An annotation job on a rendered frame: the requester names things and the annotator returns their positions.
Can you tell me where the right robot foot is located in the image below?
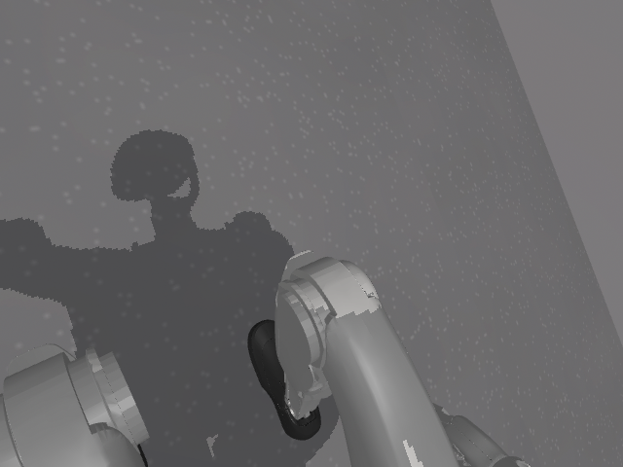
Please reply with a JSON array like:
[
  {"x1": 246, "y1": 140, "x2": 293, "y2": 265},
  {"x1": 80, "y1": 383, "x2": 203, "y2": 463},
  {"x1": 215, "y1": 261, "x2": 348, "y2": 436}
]
[{"x1": 247, "y1": 320, "x2": 321, "y2": 441}]

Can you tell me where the right robot hand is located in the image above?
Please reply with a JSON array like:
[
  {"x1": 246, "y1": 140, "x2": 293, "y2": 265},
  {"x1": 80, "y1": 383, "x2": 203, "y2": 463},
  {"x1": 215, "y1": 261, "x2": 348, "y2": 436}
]
[{"x1": 432, "y1": 403, "x2": 508, "y2": 467}]

